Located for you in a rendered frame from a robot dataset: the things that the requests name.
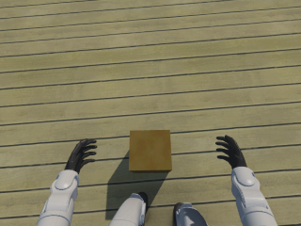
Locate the robot right forearm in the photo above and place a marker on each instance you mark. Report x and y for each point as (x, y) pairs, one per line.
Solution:
(252, 207)

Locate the robot left shin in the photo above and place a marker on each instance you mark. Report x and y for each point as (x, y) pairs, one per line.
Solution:
(138, 197)

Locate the robot left hand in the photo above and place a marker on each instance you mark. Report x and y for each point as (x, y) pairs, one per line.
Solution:
(76, 160)

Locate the carton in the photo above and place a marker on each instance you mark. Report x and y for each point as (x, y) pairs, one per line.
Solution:
(150, 151)

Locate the robot right hand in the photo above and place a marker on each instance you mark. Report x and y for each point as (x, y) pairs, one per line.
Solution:
(235, 156)

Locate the robot left forearm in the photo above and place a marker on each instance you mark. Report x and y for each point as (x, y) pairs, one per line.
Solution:
(58, 209)

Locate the robot left thigh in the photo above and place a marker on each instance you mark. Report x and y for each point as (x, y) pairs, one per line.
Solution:
(131, 213)

